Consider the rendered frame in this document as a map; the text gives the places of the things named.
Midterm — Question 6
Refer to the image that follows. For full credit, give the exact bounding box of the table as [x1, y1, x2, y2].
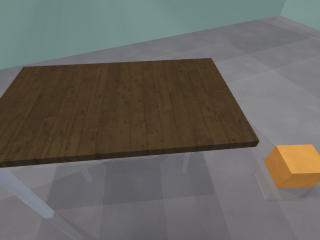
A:
[0, 58, 259, 219]

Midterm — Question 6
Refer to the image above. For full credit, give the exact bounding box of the carton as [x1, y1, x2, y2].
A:
[264, 144, 320, 188]

